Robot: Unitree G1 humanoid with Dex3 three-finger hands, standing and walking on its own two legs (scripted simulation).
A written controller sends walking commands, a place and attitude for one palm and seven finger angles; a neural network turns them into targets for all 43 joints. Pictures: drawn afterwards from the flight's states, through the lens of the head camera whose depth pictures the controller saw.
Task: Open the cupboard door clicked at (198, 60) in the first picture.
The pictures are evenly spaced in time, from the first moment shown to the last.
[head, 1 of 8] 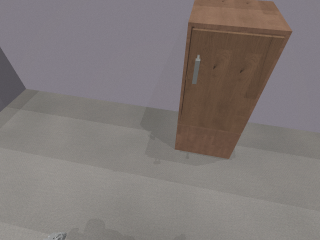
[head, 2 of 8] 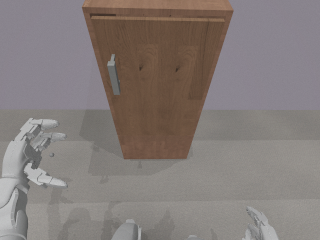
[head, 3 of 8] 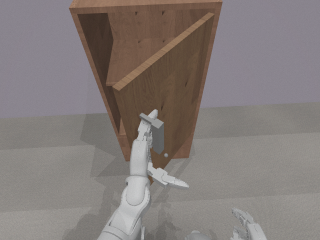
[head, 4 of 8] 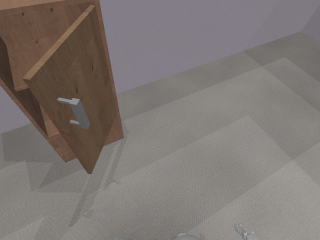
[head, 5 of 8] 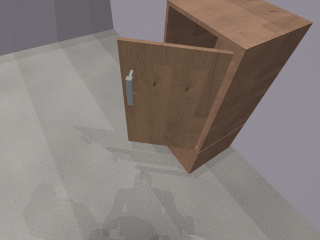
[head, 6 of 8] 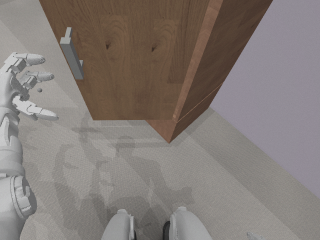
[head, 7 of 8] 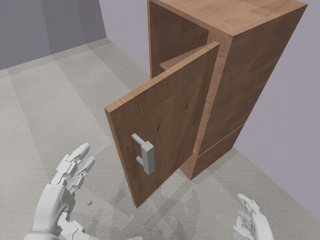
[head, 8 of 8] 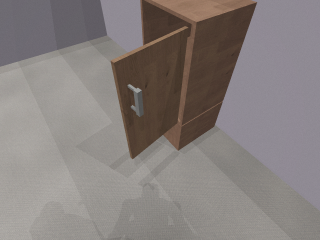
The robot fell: no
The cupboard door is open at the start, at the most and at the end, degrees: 0 100 98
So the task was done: yes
